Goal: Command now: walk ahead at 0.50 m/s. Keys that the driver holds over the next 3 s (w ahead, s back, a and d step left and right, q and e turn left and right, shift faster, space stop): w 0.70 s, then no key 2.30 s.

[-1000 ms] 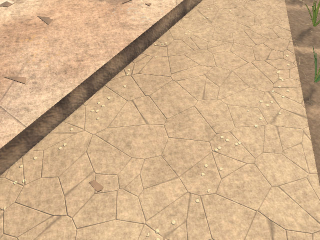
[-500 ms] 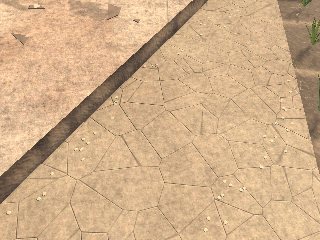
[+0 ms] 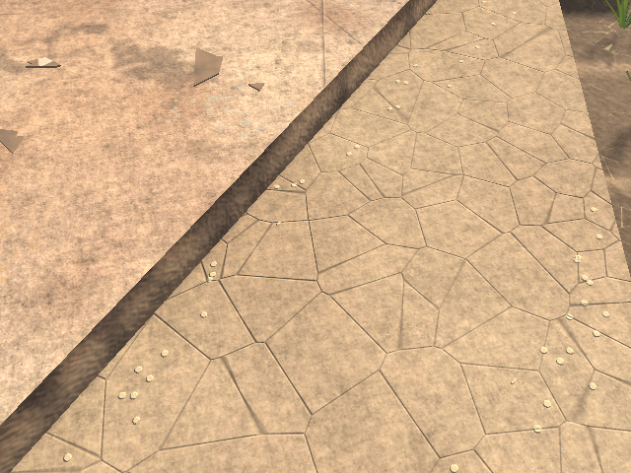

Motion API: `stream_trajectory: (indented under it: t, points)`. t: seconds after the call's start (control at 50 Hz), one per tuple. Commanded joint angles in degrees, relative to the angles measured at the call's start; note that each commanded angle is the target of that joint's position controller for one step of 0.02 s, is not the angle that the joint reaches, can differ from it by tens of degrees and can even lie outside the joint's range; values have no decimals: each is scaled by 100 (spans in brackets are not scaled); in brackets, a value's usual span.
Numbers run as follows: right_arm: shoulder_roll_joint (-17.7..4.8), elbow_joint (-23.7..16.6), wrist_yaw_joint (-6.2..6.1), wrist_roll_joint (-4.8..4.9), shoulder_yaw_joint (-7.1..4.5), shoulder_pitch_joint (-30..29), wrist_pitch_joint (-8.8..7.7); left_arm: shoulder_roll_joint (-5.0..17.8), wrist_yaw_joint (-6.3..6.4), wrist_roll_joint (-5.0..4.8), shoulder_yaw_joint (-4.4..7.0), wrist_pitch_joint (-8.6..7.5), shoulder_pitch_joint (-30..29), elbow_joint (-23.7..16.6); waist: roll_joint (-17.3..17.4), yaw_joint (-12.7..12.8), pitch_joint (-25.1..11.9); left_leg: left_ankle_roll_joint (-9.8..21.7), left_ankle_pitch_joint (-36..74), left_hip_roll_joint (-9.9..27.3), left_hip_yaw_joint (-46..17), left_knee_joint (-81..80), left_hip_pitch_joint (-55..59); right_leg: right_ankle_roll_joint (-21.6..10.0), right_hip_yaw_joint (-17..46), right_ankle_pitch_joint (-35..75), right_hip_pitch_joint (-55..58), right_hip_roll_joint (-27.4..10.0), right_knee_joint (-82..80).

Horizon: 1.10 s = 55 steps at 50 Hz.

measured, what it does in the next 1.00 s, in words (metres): walks ahead: left foot, then right foot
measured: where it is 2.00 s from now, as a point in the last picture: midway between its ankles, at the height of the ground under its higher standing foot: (316, 435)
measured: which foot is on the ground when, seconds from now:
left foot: up 0.00-0.38, down 0.40-0.92, up 0.94-1.00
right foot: down 0.00-0.42, up 0.44-0.90, down 0.92-1.00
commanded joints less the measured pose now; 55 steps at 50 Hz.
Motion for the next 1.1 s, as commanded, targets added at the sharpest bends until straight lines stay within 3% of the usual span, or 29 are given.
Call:
stream_trajectory:
  t: [0.02,0.06,0.16,0.28,0.34,0.38,0.4,0.42,0.44,0.46,0.48,0.5,0.52,0.54,0.58,0.62,0.7,0.76,0.82,0.88,0.9,0.92,0.94,0.96,0.98,1.0,1.02,1.06,1.1]
  points:
    - [-113,-137,78,-77,-45,464,123,366,27,-32,28,-168,539,34,-427,-155,-108,-100,326,313,-110,-158,-605,-663,1533,943,389,-1545,-1497]
    - [-162,-313,99,-69,-48,-31,177,495,29,-33,43,-184,732,109,-422,-119,58,-196,719,409,-18,-531,-992,-667,1359,898,423,-1482,-1679]
    - [-159,-708,121,19,7,-1255,172,454,35,-34,-16,-160,1246,246,-446,164,267,-339,1589,387,207,-1983,-1339,-550,1033,1384,805,-1319,-1769]
    - [-198,-1015,110,42,45,-2129,117,502,111,38,-23,-131,1802,484,-526,420,373,-158,1535,159,377,-2992,-1349,-591,933,2143,1782,-1549,-1449]
    - [-289,-1039,82,44,-1,-1965,40,610,162,77,13,-111,1648,522,-551,222,291,91,935,-40,454,-3367,-829,-509,838,3285,2075,-1672,-910]
    - [-414,-641,5,20,-107,-746,-43,682,154,55,30,-85,1445,523,-484,-314,-310,325,879,-430,661,-3856,757,-338,590,4500,1870,-1469,477]
    - [-679,-311,-57,-77,-219,307,-105,603,139,15,-5,-89,1382,455,-305,-687,-910,545,928,-74,248,-3911,2267,-216,432,3687,1016,-1232,1721]
    - [-1272,-211,-110,-218,-370,1172,-129,179,83,-176,-115,-96,1628,235,648,-779,-1749,1078,159,1589,-1995,-4170,3979,40,43,1115,-774,-581,3829]
    - [-1341,-194,-39,-54,-398,1005,-29,338,56,-156,-20,-93,1842,292,1062,-586,-2060,1529,148,2260,-3965,-4992,4233,61,513,-2026,-1872,122,5115]
    - [-1085,-294,-13,76,-332,305,7,568,62,-46,53,-63,1345,206,392,-322,-1156,1350,-137,1990,-3137,-5056,3456,-11,889,-1554,-2295,-340,5301]
    - [-694,-375,12,103,-227,-156,-22,470,25,-12,32,-92,921,90,73,-217,-552,1200,61,1761,-2423,-5270,2617,-6,882,-1078,-2280,-550,5034]
    - [-453,-359,13,84,-156,-365,-61,328,8,-1,25,-77,798,82,-24,-22,-211,953,394,1460,-1878,-5484,2016,11,860,-795,-2039,-744,4627]
    - [-276,-268,-15,99,-95,-350,-103,270,-14,93,28,-5,815,72,98,132,-81,790,789,1237,-1486,-5592,1629,74,856,-677,-1776,-853,4322]
    - [-195,-191,-36,91,-59,-262,-143,151,-50,139,8,75,939,130,141,224,-95,721,1079,1095,-1196,-5651,1460,134,815,-601,-1561,-875,4192]
    - [-330,-46,-53,98,-72,71,-224,125,-95,152,17,172,840,68,135,283,-105,762,1711,1007,-914,-5707,1436,229,696,-449,-1620,-879,4016]
    - [-469,28,-57,105,-88,278,-245,161,-116,144,17,227,375,-111,135,253,40,787,1720,948,-727,-5870,1480,334,606,-86,-2006,-976,3660]
    - [-420,119,-54,108,-35,668,-226,192,-138,79,-17,232,-681,-490,144,25,261,720,2042,795,-463,-5994,1734,475,429,669,-2387,-987,2440]
    - [-394,228,-82,96,9,907,-232,26,-99,32,-104,190,-1014,-563,170,-57,246,549,3974,678,-4,-5591,1870,434,148,997,-1850,-692,1531]
    - [-373,356,-131,56,43,1077,-194,65,-24,20,-126,136,-1052,-524,376,-112,87,458,4763,719,89,-5102,2253,298,112,991,-1441,-470,1140]
    - [-459,364,-206,34,19,833,-159,318,65,64,-39,29,-287,-230,418,228,-157,337,5281,790,-50,-4137,2560,51,216,615,-628,-226,567]
    - [-482,375,-214,92,12,751,-139,377,95,113,-2,-65,291,-12,159,512,-371,201,4928,598,60,-3339,2492,-25,202,1362,62,-218,-112]
    - [-375,294,-228,158,51,903,-156,723,131,206,72,-156,897,153,-207,586,-922,33,3385,357,163,-2330,1748,-158,795,3674,1319,-1015,182]
    - [199,368,-247,408,168,1827,-97,1063,127,231,146,-126,1255,174,-1310,341,-1942,-154,-829,-416,466,-419,445,-1209,2376,6568,2960,-2720,700]
    - [-118,554,-277,390,69,1887,23,830,84,-75,87,-40,1092,106,-1010,370,-2420,-209,-1991,-598,-129,248,235,-1658,2852,6587,2784,-2872,436]
    - [-256,459,-266,192,13,1367,90,625,82,-132,29,7,565,-5,-625,251,-1730,-243,-1721,-392,-322,351,80,-1521,2409,5493,1980,-2574,64]
    - [-153,373,-238,50,17,904,118,359,115,-91,-62,35,129,-53,-470,152,-1063,-273,-1404,-249,-341,108,-6,-1279,2102,4506,1246,-2292,-262]
    - [-82,350,-211,-9,10,696,172,170,167,-62,-138,48,-40,-39,-427,22,-673,-320,-1153,-92,-379,-308,188,-1040,1754,4053,630,-2034,-521]
    - [121,468,-179,-39,50,882,329,98,225,-12,-199,74,-166,26,-560,-220,-600,-405,-872,-92,-222,-1007,902,-736,1266,3462,-81,-1653,-719]
    - [228,560,-222,5,91,939,456,236,210,34,-191,62,-102,79,-606,-267,-698,-453,-876,-155,-85,-1677,1160,-671,1159,2799,-194,-1538,-795]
